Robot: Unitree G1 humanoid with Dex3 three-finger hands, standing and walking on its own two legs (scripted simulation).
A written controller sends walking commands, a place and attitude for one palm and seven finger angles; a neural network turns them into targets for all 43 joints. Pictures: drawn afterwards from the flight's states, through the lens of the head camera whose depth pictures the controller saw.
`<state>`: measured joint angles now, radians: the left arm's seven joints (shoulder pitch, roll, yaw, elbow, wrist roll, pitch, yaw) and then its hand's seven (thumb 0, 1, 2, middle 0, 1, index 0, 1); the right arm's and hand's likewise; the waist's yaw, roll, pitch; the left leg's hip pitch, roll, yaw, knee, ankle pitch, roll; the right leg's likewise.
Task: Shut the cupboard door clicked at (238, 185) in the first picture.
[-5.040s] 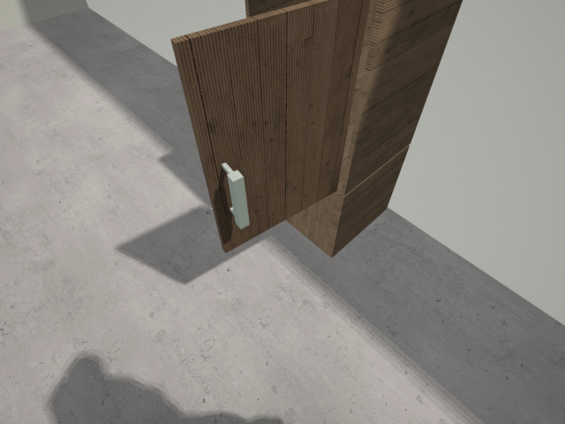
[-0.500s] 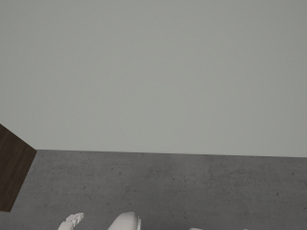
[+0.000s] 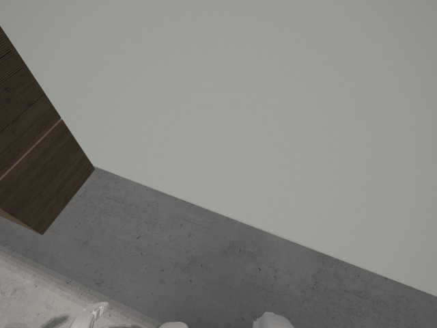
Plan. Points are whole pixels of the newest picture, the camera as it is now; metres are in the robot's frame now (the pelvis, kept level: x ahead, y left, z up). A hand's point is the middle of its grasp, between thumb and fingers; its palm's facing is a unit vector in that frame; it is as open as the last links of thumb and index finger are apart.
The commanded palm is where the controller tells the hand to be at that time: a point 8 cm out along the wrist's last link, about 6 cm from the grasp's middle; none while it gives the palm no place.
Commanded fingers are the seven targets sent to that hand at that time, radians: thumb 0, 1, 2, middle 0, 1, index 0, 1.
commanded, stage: turn to face it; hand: left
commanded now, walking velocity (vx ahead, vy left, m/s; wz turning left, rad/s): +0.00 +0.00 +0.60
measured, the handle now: out of the picture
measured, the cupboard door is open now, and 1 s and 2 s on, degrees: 82 82 82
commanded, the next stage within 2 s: take the last steps up to it in 1.58 s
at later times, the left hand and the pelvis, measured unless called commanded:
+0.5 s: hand out of the picture +0.01 +0.20 -0.18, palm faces +0.33 -0.91 -0.23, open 7.3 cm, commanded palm none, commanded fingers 0.00 0.90 0.90 -0.20 -0.30 -0.20 -0.30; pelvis +0.01 -0.02 -0.01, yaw +19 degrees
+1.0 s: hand out of the picture -0.02 +0.14 -0.17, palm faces +0.59 -0.77 -0.22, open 7.3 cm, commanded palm none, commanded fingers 0.00 0.90 0.90 -0.20 -0.30 -0.20 -0.30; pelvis +0.04 -0.05 +0.00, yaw +37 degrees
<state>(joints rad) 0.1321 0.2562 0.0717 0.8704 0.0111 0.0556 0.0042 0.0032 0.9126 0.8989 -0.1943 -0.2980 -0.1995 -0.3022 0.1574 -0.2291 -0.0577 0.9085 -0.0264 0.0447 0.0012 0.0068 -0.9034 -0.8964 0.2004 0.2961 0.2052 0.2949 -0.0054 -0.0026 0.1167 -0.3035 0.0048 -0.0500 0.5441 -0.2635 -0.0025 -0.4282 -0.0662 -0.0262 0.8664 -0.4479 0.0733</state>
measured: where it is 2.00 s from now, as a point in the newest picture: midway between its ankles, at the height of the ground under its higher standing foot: outside the picture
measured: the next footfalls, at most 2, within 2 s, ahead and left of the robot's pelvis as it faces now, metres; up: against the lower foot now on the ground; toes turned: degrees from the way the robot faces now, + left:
right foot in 0.08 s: +0.05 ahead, -0.15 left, +0.00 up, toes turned -1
left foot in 0.38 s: +0.02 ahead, +0.10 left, +0.00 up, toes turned +20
